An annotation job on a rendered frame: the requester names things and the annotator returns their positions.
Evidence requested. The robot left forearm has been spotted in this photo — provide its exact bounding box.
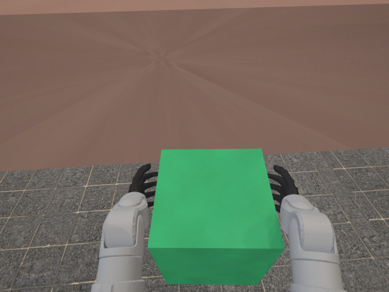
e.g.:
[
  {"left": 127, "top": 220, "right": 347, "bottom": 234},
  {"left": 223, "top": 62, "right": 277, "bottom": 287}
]
[{"left": 91, "top": 192, "right": 149, "bottom": 292}]

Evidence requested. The robot left hand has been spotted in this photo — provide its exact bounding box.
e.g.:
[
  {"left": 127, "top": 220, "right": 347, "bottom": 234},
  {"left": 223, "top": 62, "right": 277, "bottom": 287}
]
[{"left": 128, "top": 164, "right": 158, "bottom": 208}]

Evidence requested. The carton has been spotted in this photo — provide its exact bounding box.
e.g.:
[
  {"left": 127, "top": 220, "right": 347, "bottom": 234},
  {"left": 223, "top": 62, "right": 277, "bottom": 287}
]
[{"left": 148, "top": 148, "right": 285, "bottom": 285}]

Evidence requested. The robot right hand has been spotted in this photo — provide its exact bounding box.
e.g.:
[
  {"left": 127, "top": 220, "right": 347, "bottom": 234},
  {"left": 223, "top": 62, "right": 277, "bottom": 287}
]
[{"left": 267, "top": 165, "right": 298, "bottom": 213}]

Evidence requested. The robot right forearm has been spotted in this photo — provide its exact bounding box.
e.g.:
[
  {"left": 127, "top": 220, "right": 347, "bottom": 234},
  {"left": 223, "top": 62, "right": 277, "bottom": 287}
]
[{"left": 280, "top": 194, "right": 347, "bottom": 292}]

